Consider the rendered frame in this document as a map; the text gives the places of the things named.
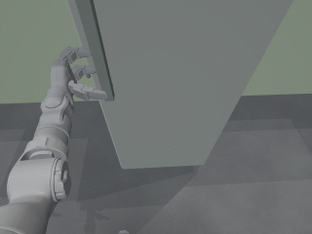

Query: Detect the robot left forearm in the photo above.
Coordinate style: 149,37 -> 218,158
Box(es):
7,87 -> 74,201

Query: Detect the handle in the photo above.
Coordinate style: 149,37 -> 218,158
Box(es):
75,0 -> 115,101

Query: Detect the robot left hand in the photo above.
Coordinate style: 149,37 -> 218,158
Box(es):
50,46 -> 108,101

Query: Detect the fridge door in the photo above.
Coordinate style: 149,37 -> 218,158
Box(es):
67,0 -> 293,170

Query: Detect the robot left upper arm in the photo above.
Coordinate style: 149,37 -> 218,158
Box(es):
0,157 -> 71,234

